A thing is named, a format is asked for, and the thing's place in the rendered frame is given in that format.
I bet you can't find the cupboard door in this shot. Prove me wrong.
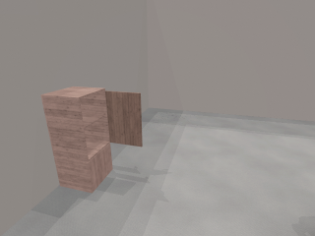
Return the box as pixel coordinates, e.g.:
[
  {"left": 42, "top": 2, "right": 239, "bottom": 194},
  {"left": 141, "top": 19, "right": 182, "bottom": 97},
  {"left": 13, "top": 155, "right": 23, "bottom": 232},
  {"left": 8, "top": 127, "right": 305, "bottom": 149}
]
[{"left": 105, "top": 90, "right": 143, "bottom": 147}]

